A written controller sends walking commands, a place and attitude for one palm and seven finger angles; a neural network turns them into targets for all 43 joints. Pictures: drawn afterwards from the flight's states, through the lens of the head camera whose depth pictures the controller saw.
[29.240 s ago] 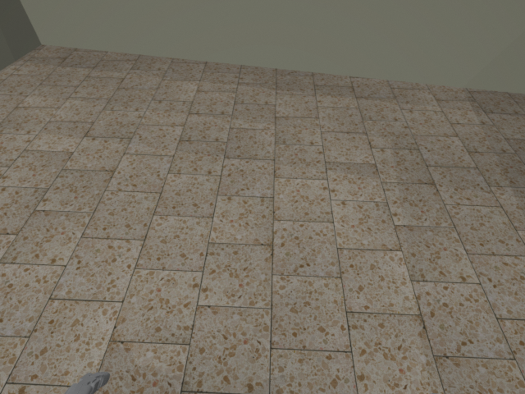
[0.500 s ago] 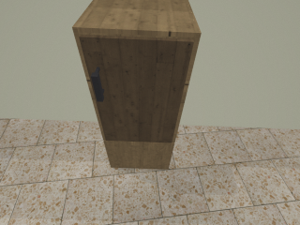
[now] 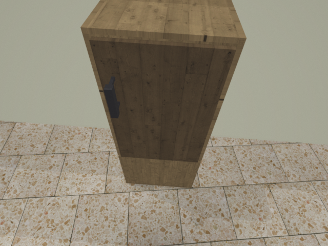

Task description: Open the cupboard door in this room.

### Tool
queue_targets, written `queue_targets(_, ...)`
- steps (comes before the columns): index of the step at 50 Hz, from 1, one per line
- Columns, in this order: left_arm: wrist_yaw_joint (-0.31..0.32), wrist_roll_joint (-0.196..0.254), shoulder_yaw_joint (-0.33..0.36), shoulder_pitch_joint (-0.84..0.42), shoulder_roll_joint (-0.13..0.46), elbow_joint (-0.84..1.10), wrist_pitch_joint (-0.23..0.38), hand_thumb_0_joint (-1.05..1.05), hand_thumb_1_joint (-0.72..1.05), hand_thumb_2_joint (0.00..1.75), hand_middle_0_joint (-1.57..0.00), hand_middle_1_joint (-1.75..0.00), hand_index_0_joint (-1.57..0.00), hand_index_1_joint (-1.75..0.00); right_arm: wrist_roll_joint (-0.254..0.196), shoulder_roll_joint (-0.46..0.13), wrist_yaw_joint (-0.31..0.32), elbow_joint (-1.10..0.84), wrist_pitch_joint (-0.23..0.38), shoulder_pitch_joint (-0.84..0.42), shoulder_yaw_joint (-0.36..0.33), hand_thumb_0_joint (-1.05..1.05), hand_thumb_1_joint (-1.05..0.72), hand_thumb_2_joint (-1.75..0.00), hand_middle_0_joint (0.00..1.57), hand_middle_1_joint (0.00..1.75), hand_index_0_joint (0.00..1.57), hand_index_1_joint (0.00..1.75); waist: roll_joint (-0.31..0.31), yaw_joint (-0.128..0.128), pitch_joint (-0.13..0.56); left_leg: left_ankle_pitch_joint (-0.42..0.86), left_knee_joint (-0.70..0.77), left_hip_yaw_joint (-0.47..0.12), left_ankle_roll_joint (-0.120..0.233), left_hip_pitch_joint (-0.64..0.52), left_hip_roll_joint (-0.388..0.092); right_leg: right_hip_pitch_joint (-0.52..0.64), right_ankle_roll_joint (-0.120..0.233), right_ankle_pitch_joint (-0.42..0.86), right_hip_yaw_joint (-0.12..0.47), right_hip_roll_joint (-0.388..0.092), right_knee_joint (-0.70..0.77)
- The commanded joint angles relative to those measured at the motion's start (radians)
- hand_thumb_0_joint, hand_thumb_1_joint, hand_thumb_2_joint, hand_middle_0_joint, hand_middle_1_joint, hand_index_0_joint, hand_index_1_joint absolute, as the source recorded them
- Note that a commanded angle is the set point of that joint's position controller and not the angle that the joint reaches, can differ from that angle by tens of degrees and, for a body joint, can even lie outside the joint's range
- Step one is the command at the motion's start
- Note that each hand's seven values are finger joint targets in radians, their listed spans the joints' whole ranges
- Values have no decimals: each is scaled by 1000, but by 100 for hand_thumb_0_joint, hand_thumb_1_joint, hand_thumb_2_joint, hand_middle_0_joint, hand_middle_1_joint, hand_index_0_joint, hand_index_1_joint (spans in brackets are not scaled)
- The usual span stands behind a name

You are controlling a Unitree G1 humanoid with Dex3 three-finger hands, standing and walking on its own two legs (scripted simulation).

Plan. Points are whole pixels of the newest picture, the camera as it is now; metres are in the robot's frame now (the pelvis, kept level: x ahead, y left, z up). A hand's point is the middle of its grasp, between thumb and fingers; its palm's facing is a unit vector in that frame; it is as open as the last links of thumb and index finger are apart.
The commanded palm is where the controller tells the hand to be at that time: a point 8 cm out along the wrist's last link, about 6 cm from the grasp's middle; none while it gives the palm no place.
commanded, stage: come to a stop and stand still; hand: left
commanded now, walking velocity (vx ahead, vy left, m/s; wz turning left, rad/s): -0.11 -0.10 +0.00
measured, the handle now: (113, 97) +0.51 +0.20 +0.04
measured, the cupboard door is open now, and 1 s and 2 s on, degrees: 0 0 0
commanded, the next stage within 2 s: look again from close up in 0.74 s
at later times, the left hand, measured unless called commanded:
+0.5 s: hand out of the picture -0.03 +0.15 -0.16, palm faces +0.05 -0.98 -0.18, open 7.2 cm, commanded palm none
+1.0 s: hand out of the picture -0.07 +0.15 -0.17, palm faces +0.02 -0.99 -0.16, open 7.3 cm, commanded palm none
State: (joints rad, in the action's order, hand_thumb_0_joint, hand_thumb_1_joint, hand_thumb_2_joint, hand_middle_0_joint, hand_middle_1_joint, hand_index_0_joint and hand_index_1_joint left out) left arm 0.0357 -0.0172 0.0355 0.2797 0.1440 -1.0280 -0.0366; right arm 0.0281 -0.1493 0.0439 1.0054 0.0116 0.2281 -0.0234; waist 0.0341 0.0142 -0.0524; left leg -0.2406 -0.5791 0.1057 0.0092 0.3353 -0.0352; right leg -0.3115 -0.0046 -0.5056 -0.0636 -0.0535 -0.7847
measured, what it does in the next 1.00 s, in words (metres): steps on the spot: left foot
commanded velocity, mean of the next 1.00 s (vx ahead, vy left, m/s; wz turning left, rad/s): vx -0.01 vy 0.00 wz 0.00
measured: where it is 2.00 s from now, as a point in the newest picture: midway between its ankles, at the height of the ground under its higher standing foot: outside the picture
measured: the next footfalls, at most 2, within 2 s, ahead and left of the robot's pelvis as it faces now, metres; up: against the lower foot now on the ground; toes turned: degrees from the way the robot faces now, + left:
left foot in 0.36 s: +0.00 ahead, +0.10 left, +0.00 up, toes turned +3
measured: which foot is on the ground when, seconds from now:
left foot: down 0.00-0.14, up 0.16-0.34, down 0.36-1.00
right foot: down 0.00-1.00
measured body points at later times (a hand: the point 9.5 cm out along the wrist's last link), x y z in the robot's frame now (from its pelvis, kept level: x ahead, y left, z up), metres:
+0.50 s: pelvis -0.04 -0.02 +0.01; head -0.04 -0.01 +0.46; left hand -0.03 +0.20 -0.15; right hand +0.00 -0.25 -0.14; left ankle -0.04 +0.10 -0.73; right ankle -0.03 -0.10 -0.73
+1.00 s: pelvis -0.06 +0.00 +0.01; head -0.06 -0.01 +0.46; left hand -0.07 +0.20 -0.15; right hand -0.08 -0.21 -0.15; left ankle -0.04 +0.10 -0.73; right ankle -0.03 -0.10 -0.73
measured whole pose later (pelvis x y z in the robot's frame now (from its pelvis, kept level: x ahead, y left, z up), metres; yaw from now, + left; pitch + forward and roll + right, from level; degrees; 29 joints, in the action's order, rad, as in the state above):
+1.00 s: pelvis -0.06 +0.00 +0.01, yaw +0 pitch -2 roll -1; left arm 0.04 -0.02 -0.02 0.34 0.10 -1.11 0.02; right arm 0.02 -0.12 0.02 1.08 0.01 0.35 0.01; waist -0.02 -0.02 -0.01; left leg -0.25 -0.52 0.05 0.02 0.24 -0.01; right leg -0.24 0.03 -0.22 -0.09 0.00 -0.48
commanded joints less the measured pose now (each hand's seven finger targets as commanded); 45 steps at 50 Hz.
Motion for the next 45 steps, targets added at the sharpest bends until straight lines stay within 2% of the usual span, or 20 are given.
queue_targets(1,-6,2,15,98,45,45,19,0,90,90,-20,-30,-20,-30,0,-173,7,-35,-2,58,-47,0,-90,-90,20,30,20,30,-206,-12,122,749,156,-222,180,-197,-274,-29,2,27,13,12,44)
queue_targets(4,-6,-10,17,130,61,44,31,0,90,90,-20,-30,-20,-30,-9,-170,5,-49,-14,40,-59,0,-90,-90,20,30,20,30,-90,-1,169,546,52,-162,110,-170,-203,84,1,328,30,11,309)
queue_targets(5,-3,-16,23,124,99,55,36,0,90,90,-20,-30,-20,-30,-16,-135,0,-60,-17,33,-55,0,-90,-90,20,30,20,30,32,-3,156,336,-19,-95,56,-85,-120,125,20,557,131,-65,354)
queue_targets(6,2,-19,28,113,148,59,40,0,90,90,-20,-30,-20,-30,-19,-82,-7,-74,-23,21,-45,0,-90,-90,20,30,20,30,166,-6,128,36,-59,-24,6,22,-26,157,70,787,233,-194,352)
queue_targets(7,0,-14,21,104,160,64,42,0,90,90,-20,-30,-20,-30,-19,-59,-12,-82,-31,-4,-39,0,-90,-90,20,30,20,30,153,0,99,-196,-134,-46,-12,51,22,120,149,856,250,-261,373)
queue_targets(8,4,-18,20,97,142,66,48,0,90,90,-20,-30,-20,-30,-16,-44,-12,-79,-40,-18,-37,0,-90,-90,20,30,20,30,175,0,112,-273,-224,-75,-12,62,19,120,182,879,253,-255,382)
queue_targets(11,5,-15,10,40,118,76,50,0,90,90,-20,-30,-20,-30,-19,-39,-18,-50,-42,-28,-33,0,-90,-90,20,30,20,30,138,-14,46,-232,-321,-84,-19,78,19,77,201,812,201,-201,392)
queue_targets(14,6,-15,12,46,133,74,50,0,90,90,-20,-30,-20,-30,-24,-25,-23,-34,-29,-9,-22,0,-90,-90,20,30,20,30,128,-12,40,-167,-80,-57,-24,-7,19,89,181,721,175,-168,371)
queue_targets(16,3,-1,9,37,126,62,49,0,90,90,-20,-30,-20,-30,-23,-24,-18,-1,-17,47,-15,0,-90,-90,20,30,20,30,85,-32,65,23,145,-69,-16,-167,15,46,124,576,164,-125,340)
queue_targets(18,-2,5,-1,57,77,60,44,0,90,90,-20,-30,-20,-30,-15,-78,-10,6,6,56,-18,0,-90,-90,20,30,20,30,-101,-4,60,253,209,-215,44,-196,-125,25,46,387,114,-28,319)
queue_targets(19,-1,6,-5,69,61,50,44,0,90,90,-20,-30,-20,-30,-9,-98,-8,1,6,18,-14,0,-90,-90,20,30,20,30,-129,19,54,262,214,-230,72,-122,-162,78,29,325,102,-19,348)
queue_targets(20,-1,2,-8,61,65,38,43,0,90,90,-20,-30,-20,-30,-10,-87,-9,3,0,-13,-8,0,-90,-90,20,30,20,30,-94,20,22,137,228,-202,58,-71,-136,102,25,296,107,-19,384)
queue_targets(22,-7,3,-13,52,81,11,41,0,90,90,-20,-30,-20,-30,-12,-72,-9,17,0,-4,3,0,-90,-90,20,30,20,30,-127,15,-18,-9,276,-196,37,-30,-102,120,33,282,118,-30,414)
queue_targets(25,-10,4,-17,63,91,-14,46,0,90,90,-20,-30,-20,-30,-11,-70,-10,37,0,36,9,0,-90,-90,20,30,20,30,-85,9,-29,-86,296,-177,25,-33,-79,126,38,242,128,-39,465)
queue_targets(29,-11,4,-19,63,93,-32,50,0,90,90,-20,-30,-20,-30,-11,-72,-13,60,0,84,14,0,-90,-90,20,30,20,30,-23,-2,-17,-90,291,-159,21,-64,-59,109,40,167,135,-50,509)
queue_targets(40,-6,8,-23,102,64,-66,57,0,90,90,-20,-30,-20,-30,-11,-37,-11,109,5,174,27,0,-90,-90,20,30,20,30,-8,-5,-46,-58,281,-144,17,-50,-48,84,49,157,129,-54,502)
queue_targets(41,-6,8,-23,107,59,-68,58,0,90,90,-20,-30,-20,-30,-10,-33,-10,110,7,181,27,0,-90,-90,20,30,20,30,-5,-4,-34,-43,275,-142,18,-54,-47,94,51,168,130,-55,501)
queue_targets(42,36,-8,-32,195,92,-93,84,0,90,90,-20,-30,-20,-30,-15,-93,-24,46,20,18,17,0,-90,-90,20,30,20,30,-58,53,-85,-29,43,-77,-22,-22,-47,52,6,530,204,-117,490)
queue_targets(43,29,-4,-32,157,139,-93,102,0,90,90,-20,-30,-20,-30,-25,-57,-26,18,15,76,26,0,-90,-90,20,30,20,30,-11,-30,-25,-24,34,-95,-27,-68,-29,69,39,679,211,-195,486)
queue_targets(45,22,2,-24,108,116,-47,97,0,90,90,-20,-30,-20,-30,-16,-18,-21,43,12,198,23,0,-90,-90,20,30,20,30,10,-51,122,-30,62,-102,-7,-124,-12,117,94,443,185,-165,455)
